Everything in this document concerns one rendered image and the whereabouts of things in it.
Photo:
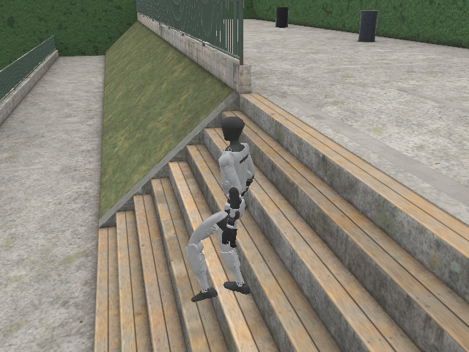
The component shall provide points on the stairs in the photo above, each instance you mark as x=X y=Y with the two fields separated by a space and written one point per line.
x=332 y=266

